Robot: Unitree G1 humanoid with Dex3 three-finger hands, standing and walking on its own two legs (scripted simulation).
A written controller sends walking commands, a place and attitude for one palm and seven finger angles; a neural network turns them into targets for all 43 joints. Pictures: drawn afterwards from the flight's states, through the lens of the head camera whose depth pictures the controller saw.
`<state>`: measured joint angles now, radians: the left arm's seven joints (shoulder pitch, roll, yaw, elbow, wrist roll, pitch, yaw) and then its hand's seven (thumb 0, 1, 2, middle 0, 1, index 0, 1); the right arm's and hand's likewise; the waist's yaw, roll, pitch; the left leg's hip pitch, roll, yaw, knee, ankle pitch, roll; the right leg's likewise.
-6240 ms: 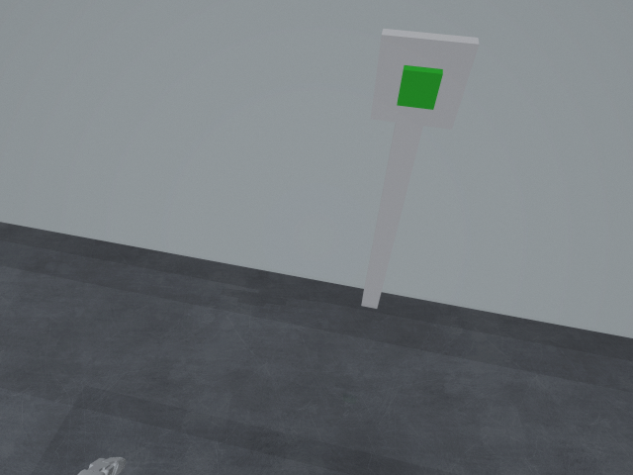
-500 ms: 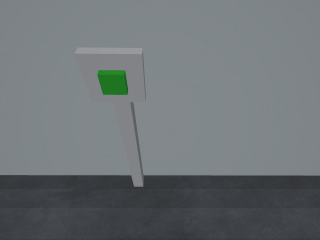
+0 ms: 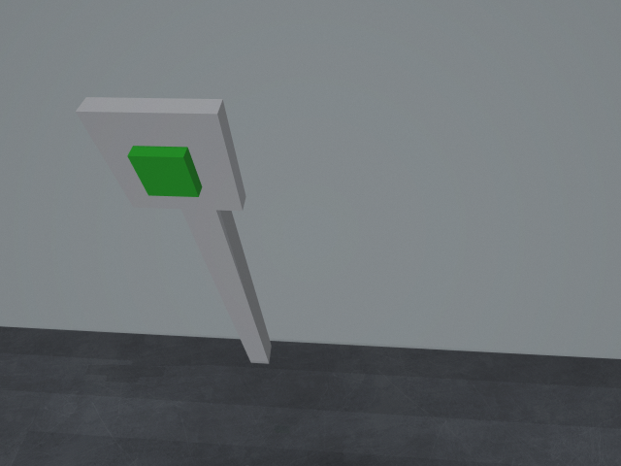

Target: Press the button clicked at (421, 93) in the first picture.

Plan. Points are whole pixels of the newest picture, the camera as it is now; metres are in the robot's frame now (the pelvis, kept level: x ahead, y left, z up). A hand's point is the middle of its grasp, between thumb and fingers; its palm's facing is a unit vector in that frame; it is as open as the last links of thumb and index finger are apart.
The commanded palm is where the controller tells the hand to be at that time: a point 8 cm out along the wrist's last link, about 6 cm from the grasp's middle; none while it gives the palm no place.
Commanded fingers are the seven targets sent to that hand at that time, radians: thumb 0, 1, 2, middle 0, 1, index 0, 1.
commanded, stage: come to a stop and stand still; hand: left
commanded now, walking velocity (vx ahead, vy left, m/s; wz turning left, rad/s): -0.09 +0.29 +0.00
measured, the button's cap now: (167, 170) +0.45 +0.22 +0.13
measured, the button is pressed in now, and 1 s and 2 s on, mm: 0 0 0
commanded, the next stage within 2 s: look again from close up in 0.66 s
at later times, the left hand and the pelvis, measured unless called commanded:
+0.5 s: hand out of the picture -0.01 +0.22 -0.16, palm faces +0.08 -0.97 -0.22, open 7.4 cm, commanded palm none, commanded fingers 0.00 0.90 0.90 -0.20 -0.30 -0.20 -0.30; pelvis -0.03 +0.02 +0.01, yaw +2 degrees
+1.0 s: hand out of the picture +0.03 +0.24 -0.14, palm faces +0.03 -0.95 -0.32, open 7.4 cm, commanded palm none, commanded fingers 0.00 0.90 0.90 -0.20 -0.30 -0.20 -0.30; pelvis -0.04 +0.01 +0.01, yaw +2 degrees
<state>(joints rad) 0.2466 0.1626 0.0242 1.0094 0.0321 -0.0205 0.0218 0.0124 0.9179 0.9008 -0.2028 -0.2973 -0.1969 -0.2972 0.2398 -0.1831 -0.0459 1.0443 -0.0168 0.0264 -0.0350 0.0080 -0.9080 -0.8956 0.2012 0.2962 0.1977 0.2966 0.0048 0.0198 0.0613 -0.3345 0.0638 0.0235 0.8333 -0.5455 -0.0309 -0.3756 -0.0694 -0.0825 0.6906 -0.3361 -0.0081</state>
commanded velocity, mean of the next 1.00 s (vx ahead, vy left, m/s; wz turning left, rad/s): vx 0.00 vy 0.03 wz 0.00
